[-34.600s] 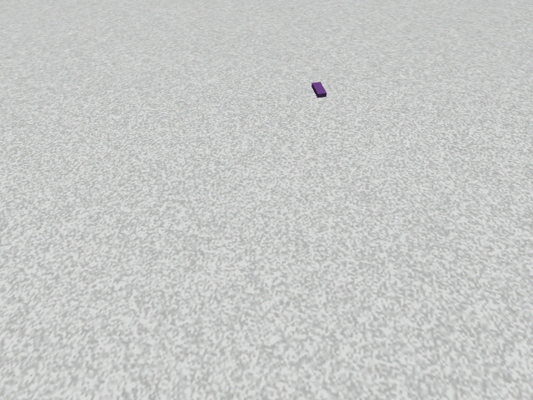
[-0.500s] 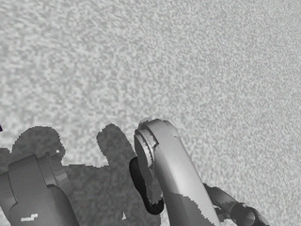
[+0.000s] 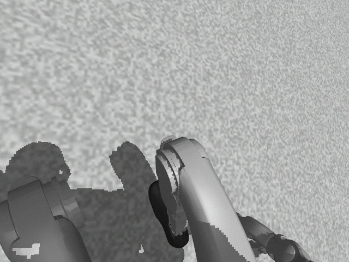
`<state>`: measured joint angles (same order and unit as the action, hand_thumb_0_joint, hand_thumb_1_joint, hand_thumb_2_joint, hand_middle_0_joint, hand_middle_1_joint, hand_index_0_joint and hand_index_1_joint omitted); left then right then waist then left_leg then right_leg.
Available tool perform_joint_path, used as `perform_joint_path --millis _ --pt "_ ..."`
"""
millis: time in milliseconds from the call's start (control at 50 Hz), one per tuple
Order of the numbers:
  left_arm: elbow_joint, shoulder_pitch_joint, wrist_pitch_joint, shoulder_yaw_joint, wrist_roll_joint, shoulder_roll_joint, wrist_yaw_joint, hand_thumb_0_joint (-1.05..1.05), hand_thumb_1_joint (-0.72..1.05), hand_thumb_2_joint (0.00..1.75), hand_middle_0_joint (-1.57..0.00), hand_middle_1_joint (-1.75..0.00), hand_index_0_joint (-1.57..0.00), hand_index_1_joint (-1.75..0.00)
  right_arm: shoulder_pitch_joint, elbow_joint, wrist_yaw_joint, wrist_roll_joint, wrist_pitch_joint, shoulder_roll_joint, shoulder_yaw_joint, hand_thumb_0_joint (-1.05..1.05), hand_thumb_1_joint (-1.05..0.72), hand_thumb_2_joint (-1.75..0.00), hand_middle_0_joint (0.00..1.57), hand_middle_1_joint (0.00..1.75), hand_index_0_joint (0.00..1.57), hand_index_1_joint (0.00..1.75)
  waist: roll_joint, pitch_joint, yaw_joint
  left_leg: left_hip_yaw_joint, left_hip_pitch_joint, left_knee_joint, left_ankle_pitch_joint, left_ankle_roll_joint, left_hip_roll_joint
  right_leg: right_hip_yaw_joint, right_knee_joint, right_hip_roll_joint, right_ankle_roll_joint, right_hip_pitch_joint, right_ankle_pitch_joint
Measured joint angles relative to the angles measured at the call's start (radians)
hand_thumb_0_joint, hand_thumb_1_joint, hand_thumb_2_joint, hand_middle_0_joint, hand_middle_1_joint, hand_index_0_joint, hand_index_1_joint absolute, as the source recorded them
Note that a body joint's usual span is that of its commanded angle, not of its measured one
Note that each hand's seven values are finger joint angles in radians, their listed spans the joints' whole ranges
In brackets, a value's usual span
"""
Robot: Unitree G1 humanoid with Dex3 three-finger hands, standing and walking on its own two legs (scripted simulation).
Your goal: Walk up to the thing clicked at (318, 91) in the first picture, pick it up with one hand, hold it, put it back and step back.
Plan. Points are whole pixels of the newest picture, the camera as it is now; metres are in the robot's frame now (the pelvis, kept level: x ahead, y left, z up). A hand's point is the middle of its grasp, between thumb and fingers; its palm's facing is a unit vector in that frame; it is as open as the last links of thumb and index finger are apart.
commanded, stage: withdraw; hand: left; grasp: from above
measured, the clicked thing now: out of the picture +0.39 +0.35 -0.28
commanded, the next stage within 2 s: home in 1.04 s
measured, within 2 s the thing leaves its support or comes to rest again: neither
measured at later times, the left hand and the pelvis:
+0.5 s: hand out of the picture +0.41 +0.36 -0.15, palm faces -0.28 -0.12 -0.95, open 13.9 cm; pelvis +0.00 +0.00 +0.02, yaw +2 degrees
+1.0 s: hand out of the picture +0.37 +0.35 -0.13, palm faces -0.48 -0.15 -0.86, open 13.8 cm; pelvis -0.02 -0.02 +0.04, yaw +6 degrees
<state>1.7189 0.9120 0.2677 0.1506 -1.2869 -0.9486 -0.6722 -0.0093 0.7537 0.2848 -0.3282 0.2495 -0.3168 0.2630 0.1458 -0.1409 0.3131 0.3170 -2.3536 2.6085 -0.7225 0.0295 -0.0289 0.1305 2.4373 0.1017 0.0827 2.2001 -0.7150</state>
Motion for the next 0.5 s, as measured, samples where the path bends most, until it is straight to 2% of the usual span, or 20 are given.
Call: perform_joint_path --millis 180,240,320,400,500 --pt "0.004 -0.002 0.015 -0.002 -0.004 -0.006 0.004 0.0 -0.43 0.93 -0.13 -0.96 -0.13 -0.95 -0.005 -0.006 0.002 -0.001 -0.005 0.005 0.009 0.0 -0.89 -0.9 0.2 0.31 0.2 0.3 0.001 0.0 -0.002 0.0 0.001 0.0 0.003 -0.001 0.0 0.001 0.0 -0.001 -0.001 -0.002 0.002" --pt "-0.03 -0.013 0.014 0.01 -0.011 0.006 -0.004 0.0 -0.44 0.93 -0.12 -0.98 -0.12 -0.96 -0.014 -0.006 0.007 -0.001 -0.002 0.005 0.001 0.0 -0.89 -0.9 0.2 0.3 0.2 0.3 -0.002 0.005 -0.008 0.0 0.0 -0.001 0.003 0.001 0.0 0.001 0.0 -0.002 -0.007 0.001 0.004" --pt "-0.118 -0.045 -0.01 0.049 -0.01 0.036 -0.004 0.0 -0.45 0.94 -0.11 -0.99 -0.12 -0.97 -0.035 -0.005 0.018 0.012 0.002 0.004 -0.029 0.0 -0.9 -0.9 0.2 0.3 0.21 0.3 -0.018 0.031 -0.021 -0.004 -0.004 -0.005 0.002 0.003 0.0 -0.001 0.0 -0.005 -0.008 0.008 0.003" --pt "-0.243 -0.078 -0.061 0.033 0.029 0.096 0.043 0.0 -0.45 0.95 -0.1 -0.99 -0.11 -0.97 -0.066 0.006 0.027 0.048 -0.013 0.008 -0.081 0.0 -0.9 -0.9 0.2 0.3 0.21 0.3 -0.055 0.092 -0.048 -0.019 -0.019 -0.022 0.005 0.003 0.001 -0.01 -0.006 -0.013 -0.012 0.024 -0.002" --pt "-0.391 -0.104 -0.137 -0.037 0.089 0.185 0.155 0.0 -0.46 0.96 -0.1 -0.99 -0.1 -0.97 -0.093 0.018 0.024 0.123 -0.068 0.023 -0.159 0.0 -0.9 -0.9 0.2 0.3 0.2 0.3 -0.111 0.184 -0.094 -0.062 -0.017 -0.081 0.015 -0.003 -0.002 -0.037 -0.039 -0.03 -0.016 0.028 -0.007"
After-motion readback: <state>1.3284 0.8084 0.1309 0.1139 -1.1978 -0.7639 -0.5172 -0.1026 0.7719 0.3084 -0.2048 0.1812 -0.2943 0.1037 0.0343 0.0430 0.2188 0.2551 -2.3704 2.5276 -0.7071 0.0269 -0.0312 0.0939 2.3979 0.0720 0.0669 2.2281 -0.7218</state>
